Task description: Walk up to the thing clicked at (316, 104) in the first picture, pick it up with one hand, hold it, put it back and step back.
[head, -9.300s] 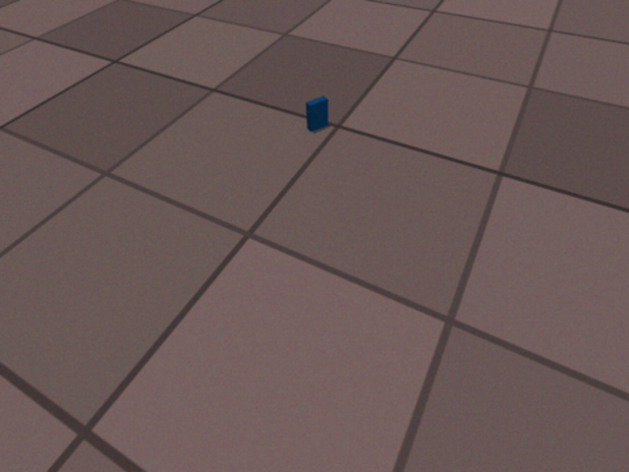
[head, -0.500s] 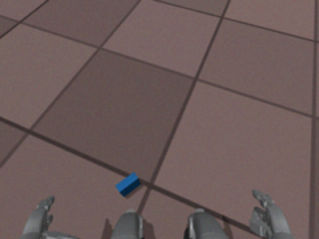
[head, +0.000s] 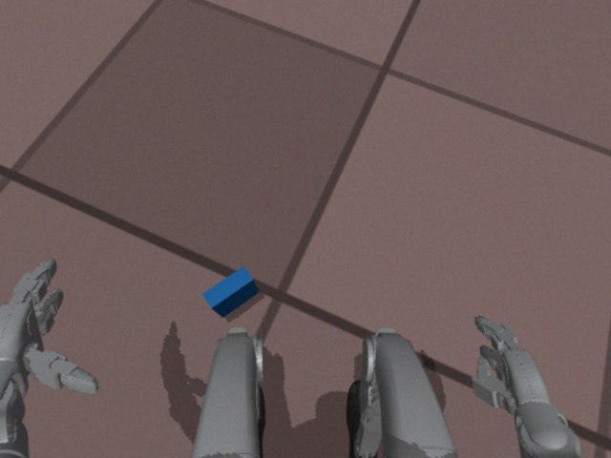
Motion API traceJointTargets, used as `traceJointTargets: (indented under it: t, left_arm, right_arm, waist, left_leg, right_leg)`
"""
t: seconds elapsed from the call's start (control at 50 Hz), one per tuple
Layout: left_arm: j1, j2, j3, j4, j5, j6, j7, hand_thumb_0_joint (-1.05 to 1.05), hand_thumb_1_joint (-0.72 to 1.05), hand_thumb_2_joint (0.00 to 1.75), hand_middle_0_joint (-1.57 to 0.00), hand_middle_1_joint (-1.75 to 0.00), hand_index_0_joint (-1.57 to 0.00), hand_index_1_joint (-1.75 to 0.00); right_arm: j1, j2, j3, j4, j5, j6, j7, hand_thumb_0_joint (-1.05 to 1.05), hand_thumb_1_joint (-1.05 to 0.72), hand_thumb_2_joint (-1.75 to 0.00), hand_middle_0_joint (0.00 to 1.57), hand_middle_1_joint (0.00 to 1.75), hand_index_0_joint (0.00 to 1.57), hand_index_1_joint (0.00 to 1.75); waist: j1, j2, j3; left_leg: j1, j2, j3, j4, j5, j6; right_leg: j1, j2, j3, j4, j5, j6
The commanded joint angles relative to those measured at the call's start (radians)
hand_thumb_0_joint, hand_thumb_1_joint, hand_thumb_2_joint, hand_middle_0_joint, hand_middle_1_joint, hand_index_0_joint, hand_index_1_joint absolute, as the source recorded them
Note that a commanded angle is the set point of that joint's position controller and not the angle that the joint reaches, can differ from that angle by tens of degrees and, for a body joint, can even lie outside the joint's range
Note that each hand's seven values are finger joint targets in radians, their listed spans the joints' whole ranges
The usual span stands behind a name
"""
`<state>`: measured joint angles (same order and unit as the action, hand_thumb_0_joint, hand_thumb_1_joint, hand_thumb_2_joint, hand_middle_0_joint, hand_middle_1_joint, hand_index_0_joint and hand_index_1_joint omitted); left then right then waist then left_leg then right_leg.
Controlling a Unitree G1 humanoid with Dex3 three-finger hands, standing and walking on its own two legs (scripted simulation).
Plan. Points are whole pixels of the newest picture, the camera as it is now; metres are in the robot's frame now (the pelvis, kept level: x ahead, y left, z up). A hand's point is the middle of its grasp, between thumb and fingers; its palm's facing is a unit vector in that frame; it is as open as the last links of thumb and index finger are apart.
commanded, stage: go down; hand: left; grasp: from the side
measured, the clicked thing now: (232, 293) +0.39 +0.18 -0.49
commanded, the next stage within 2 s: approach in 1.86 s
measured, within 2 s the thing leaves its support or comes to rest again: neither
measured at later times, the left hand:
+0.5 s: hand (70, 306) +0.30 +0.36 -0.14, palm faces +0.12 -0.97 -0.20, open 17.1 cm
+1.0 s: hand (66, 299) +0.31 +0.38 -0.16, palm faces +0.12 -0.98 -0.16, open 17.3 cm
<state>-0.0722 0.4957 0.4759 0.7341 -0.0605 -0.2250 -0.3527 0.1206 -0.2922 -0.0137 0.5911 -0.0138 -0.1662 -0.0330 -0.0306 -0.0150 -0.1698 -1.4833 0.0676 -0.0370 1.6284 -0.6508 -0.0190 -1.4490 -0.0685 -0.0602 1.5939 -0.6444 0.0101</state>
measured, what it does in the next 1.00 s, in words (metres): lowers itself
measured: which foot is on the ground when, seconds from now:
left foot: down 0.00-1.00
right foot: down 0.00-1.00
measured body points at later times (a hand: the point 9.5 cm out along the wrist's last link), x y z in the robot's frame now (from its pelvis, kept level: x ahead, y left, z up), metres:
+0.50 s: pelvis -0.03 +0.00 -0.09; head +0.16 +0.03 +0.31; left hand +0.29 +0.41 -0.12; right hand +0.13 -0.28 -0.20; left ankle +0.04 +0.13 -0.54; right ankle +0.05 -0.13 -0.54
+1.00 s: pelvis -0.04 +0.00 -0.14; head +0.16 +0.04 +0.26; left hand +0.30 +0.43 -0.15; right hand +0.13 -0.28 -0.25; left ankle +0.04 +0.13 -0.54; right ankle +0.04 -0.13 -0.54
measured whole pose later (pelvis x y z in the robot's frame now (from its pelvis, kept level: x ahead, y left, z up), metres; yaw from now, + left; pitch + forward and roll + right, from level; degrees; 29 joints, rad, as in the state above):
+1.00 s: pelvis -0.04 +0.00 -0.14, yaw -3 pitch +33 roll -6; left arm -0.40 0.75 0.73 0.93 -0.17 -0.33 -0.65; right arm 0.08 -0.35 0.05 0.67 -0.03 -0.18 -0.05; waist -0.04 -0.02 -0.13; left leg -1.99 0.06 -0.10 2.10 -0.68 -0.02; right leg -1.94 -0.07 -0.07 2.04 -0.67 0.00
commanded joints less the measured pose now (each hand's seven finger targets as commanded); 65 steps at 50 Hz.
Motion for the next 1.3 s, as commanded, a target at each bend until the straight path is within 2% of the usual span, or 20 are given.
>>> traceJointTargets:
  t: [0.0, 0.02, 0.04, 0.08, 0.14, 0.22, 0.28, 0.3, 0.36, 0.4, 0.48, 0.56, 0.7, 0.9, 0.92, 0.96, 1.0, 1.16, 1.2, 1.28]
  left_arm:
    - [-0.062, 0.348, 0.164, -0.162, -0.040, -0.088, -0.030, 0.00, -0.55, 0.08, -0.09, -0.12, -0.08, -0.13]
    - [-0.077, 0.361, 0.182, -0.152, -0.046, -0.096, -0.033, 0.00, -0.55, 0.08, -0.08, -0.12, -0.07, -0.12]
    - [-0.083, 0.336, 0.168, -0.131, -0.051, -0.098, -0.042, 0.00, -0.53, 0.09, -0.08, -0.12, -0.07, -0.13]
    - [-0.137, 0.377, 0.200, -0.118, -0.062, -0.115, -0.054, 0.00, -0.53, 0.10, -0.08, -0.14, -0.07, -0.14]
    - [-0.218, 0.399, 0.199, -0.086, -0.069, -0.133, -0.085, 0.00, -0.52, 0.10, -0.07, -0.14, -0.07, -0.14]
    - [-0.260, 0.452, 0.225, -0.034, -0.078, -0.154, -0.120, 0.00, -0.48, 0.08, -0.07, -0.12, -0.07, -0.12]
    - [-0.281, 0.482, 0.241, -0.027, -0.082, -0.162, -0.142, 0.00, -0.51, 0.07, -0.08, -0.11, -0.08, -0.11]
    - [-0.281, 0.497, 0.252, -0.017, -0.088, -0.165, -0.149, 0.00, -0.50, 0.06, -0.08, -0.10, -0.07, -0.10]
    - [-0.304, 0.491, 0.252, 0.011, -0.101, -0.166, -0.174, 0.00, -0.50, 0.05, -0.08, -0.09, -0.07, -0.09]
    - [-0.313, 0.545, 0.286, -0.004, -0.105, -0.170, -0.178, 0.00, -0.49, 0.06, -0.07, -0.09, -0.07, -0.08]
    - [-0.307, 0.526, 0.281, 0.000, -0.117, -0.165, -0.208, 0.00, -0.50, 0.05, -0.07, -0.08, -0.07, -0.08]
    - [-0.324, 0.567, 0.312, -0.013, -0.126, -0.166, -0.223, 0.00, -0.50, 0.06, -0.07, -0.07, -0.06, -0.07]
    - [-0.401, 0.596, 0.321, -0.012, -0.134, -0.176, -0.251, 0.00, -0.50, 0.06, -0.07, -0.07, -0.06, -0.07]
    - [-0.449, 0.632, 0.339, 0.019, -0.142, -0.170, -0.290, 0.00, -0.49, 0.06, -0.06, -0.06, -0.05, -0.06]
    - [-0.453, 0.664, 0.353, 0.013, -0.140, -0.169, -0.290, 0.00, -0.49, 0.06, -0.06, -0.05, -0.05, -0.06]
    - [-0.458, 0.639, 0.331, 0.040, -0.137, -0.166, -0.296, 0.00, -0.50, 0.07, -0.06, -0.06, -0.05, -0.07]
    - [-0.461, 0.676, 0.357, 0.025, -0.140, -0.166, -0.296, 0.00, -0.48, 0.07, -0.06, -0.06, -0.05, -0.07]
    - [-0.504, 0.690, 0.349, 0.034, -0.144, -0.167, -0.310, 0.00, -0.50, 0.07, -0.06, -0.06, -0.05, -0.07]
    - [-0.501, 0.698, 0.355, 0.028, -0.145, -0.169, -0.313, 0.00, -0.48, 0.06, -0.06, -0.05, -0.05, -0.05]
    - [-0.507, 0.718, 0.373, 0.036, -0.156, -0.173, -0.317, 0.00, -0.51, 0.06, -0.06, -0.06, -0.05, -0.07]
  right_arm:
    - [0.066, -0.199, -0.081, -0.088, 0.001, -0.038, -0.013, 0.00, -0.90, -0.90, 0.20, 0.30, 0.20, 0.30]
    - [0.056, -0.197, -0.077, -0.082, 0.001, -0.037, -0.013, 0.00, -0.90, -0.90, 0.20, 0.30, 0.20, 0.30]
    - [0.064, -0.192, -0.077, -0.070, 0.001, -0.037, -0.014, 0.00, -0.90, -0.90, 0.20, 0.30, 0.20, 0.30]
    - [0.064, -0.199, -0.072, -0.059, 0.002, -0.034, -0.016, 0.00, -0.89, -0.90, 0.20, 0.30, 0.20, 0.30]
    - [0.067, -0.198, -0.068, -0.038, 0.000, -0.032, -0.022, 0.00, -0.89, -0.90, 0.20, 0.30, 0.20, 0.30]
    - [0.065, -0.210, -0.059, -0.024, -0.001, -0.037, -0.022, 0.00, -0.89, -0.90, 0.20, 0.30, 0.20, 0.30]
    - [0.080, -0.218, -0.053, -0.014, 0.000, -0.036, -0.023, 0.00, -0.90, -0.90, 0.20, 0.30, 0.20, 0.30]
    - [0.073, -0.223, -0.049, -0.015, 0.001, -0.037, -0.024, 0.00, -0.90, -0.90, 0.20, 0.30, 0.20, 0.30]
    - [0.074, -0.226, -0.046, -0.002, 0.002, -0.039, -0.026, 0.00, -0.90, -0.90, 0.20, 0.30, 0.20, 0.30]
    - [0.072, -0.228, -0.041, -0.010, 0.002, -0.039, -0.026, 0.00, -0.91, -0.90, 0.20, 0.30, 0.20, 0.30]
    - [0.073, -0.243, -0.044, 0.001, 0.004, -0.042, -0.027, 0.00, -0.91, -0.90, 0.20, 0.30, 0.20, 0.30]
    - [0.077, -0.253, -0.040, 0.003, 0.002, -0.047, -0.029, 0.00, -0.92, -0.91, 0.20, 0.30, 0.20, 0.30]
    - [0.068, -0.258, -0.033, 0.004, -0.005, -0.052, -0.033, 0.00, -0.92, -0.91, 0.20, 0.30, 0.20, 0.30]
    - [0.073, -0.273, -0.021, 0.017, -0.015, -0.052, -0.036, 0.00, -0.92, -0.91, 0.20, 0.30, 0.20, 0.30]
    - [0.066, -0.275, -0.019, 0.008, -0.015, -0.053, -0.036, 0.00, -0.92, -0.91, 0.20, 0.30, 0.20, 0.30]
    - [0.073, -0.271, -0.016, 0.020, -0.014, -0.050, -0.035, 0.00, -0.92, -0.91, 0.20, 0.30, 0.20, 0.30]
    - [0.070, -0.275, -0.015, 0.015, -0.016, -0.051, -0.033, 0.00, -0.92, -0.91, 0.20, 0.30, 0.20, 0.30]
    - [0.082, -0.277, -0.010, 0.025, -0.014, -0.048, -0.030, 0.00, -0.92, -0.91, 0.20, 0.30, 0.20, 0.30]
    - [0.065, -0.286, -0.011, 0.023, -0.012, -0.050, -0.029, 0.00, -0.92, -0.91, 0.20, 0.30, 0.20, 0.30]
    - [0.092, -0.284, -0.006, 0.034, -0.012, -0.048, -0.025, 0.00, -0.92, -0.91, 0.20, 0.30, 0.20, 0.30]
  waist:
    - [0.053, 0.138, -0.525]
    - [0.049, 0.119, -0.519]
    - [0.037, 0.099, -0.525]
    - [0.035, 0.099, -0.500]
    - [0.016, 0.104, -0.484]
    - [0.033, 0.132, -0.470]
    - [0.030, 0.131, -0.529]
    - [0.041, 0.136, -0.512]
    - [0.030, 0.142, -0.486]
    - [0.044, 0.137, -0.523]
    - [0.040, 0.161, -0.531]
    - [0.041, 0.176, -0.553]
    - [0.032, 0.172, -0.519]
    - [0.025, 0.188, -0.551]
    - [0.036, 0.190, -0.553]
    - [0.023, 0.193, -0.513]
    - [0.037, 0.183, -0.548]
    - [0.021, 0.187, -0.520]
    - [0.035, 0.218, -0.502]
    - [0.029, 0.193, -0.537]
  left_leg:
    - [0.340, -0.039, -0.030, -0.160, 0.364, 0.028]
    - [0.311, -0.039, -0.027, -0.143, 0.332, 0.032]
    - [0.283, -0.040, -0.022, -0.115, 0.336, 0.037]
    - [0.229, -0.039, -0.032, -0.106, 0.262, 0.037]
    - [0.140, -0.039, -0.020, -0.062, 0.162, 0.040]
    - [0.098, -0.035, -0.028, -0.049, 0.074, 0.036]
    - [0.082, -0.037, -0.026, -0.011, 0.129, 0.035]
    - [0.079, -0.038, -0.027, -0.009, 0.124, 0.035]
    - [0.042, -0.034, -0.029, 0.015, 0.087, 0.037]
    - [0.007, -0.037, -0.018, 0.037, 0.098, 0.038]
    - [0.037, -0.034, -0.028, 0.058, 0.135, 0.035]
    - [0.035, -0.034, -0.032, 0.092, 0.182, 0.034]
    - [-0.039, -0.034, -0.028, 0.127, 0.100, 0.038]
    - [-0.046, -0.036, -0.030, 0.186, 0.137, 0.037]
    - [-0.060, -0.036, -0.028, 0.185, 0.125, 0.038]
    - [-0.075, -0.034, -0.034, 0.180, 0.088, 0.038]
    - [-0.082, -0.035, -0.029, 0.194, 0.094, 0.038]
    - [-0.122, -0.036, -0.025, 0.219, 0.057, 0.043]
    - [-0.102, -0.032, -0.043, 0.198, 0.025, 0.039]
    - [-0.125, -0.037, -0.030, 0.232, 0.068, 0.041]
  right_leg:
    - [0.168, 0.045, 0.028, -0.109, 0.290, -0.042]
    - [0.158, 0.047, 0.032, -0.104, 0.268, -0.040]
    - [0.151, 0.047, 0.037, -0.098, 0.274, -0.038]
    - [0.110, 0.047, 0.037, -0.074, 0.215, -0.038]
    - [0.080, 0.044, 0.059, -0.068, 0.133, -0.034]
    - [0.005, 0.047, 0.053, -0.028, 0.059, -0.037]
    - [0.005, 0.048, 0.039, 0.013, 0.105, -0.040]
    - [-0.017, 0.049, 0.035, 0.023, 0.101, -0.042]
    - [-0.063, 0.051, 0.029, 0.045, 0.074, -0.042]
    - [-0.033, 0.051, 0.034, 0.056, 0.078, -0.041]
    - [-0.095, 0.055, 0.012, 0.101, 0.114, -0.047]
    - [-0.112, 0.054, -0.001, 0.144, 0.149, -0.048]
    - [-0.161, 0.056, -0.002, 0.168, 0.090, -0.045]
    - [-0.206, 0.054, -0.013, 0.229, 0.120, -0.047]
    - [-0.200, 0.055, -0.012, 0.232, 0.110, -0.046]
    - [-0.233, 0.056, -0.018, 0.239, 0.080, -0.046]
    - [-0.219, 0.057, -0.016, 0.245, 0.083, -0.046]
    - [-0.255, 0.058, -0.018, 0.257, 0.051, -0.045]
    - [-0.305, 0.059, -0.026, 0.278, 0.037, -0.048]
    - [-0.267, 0.058, -0.023, 0.285, 0.060, -0.046]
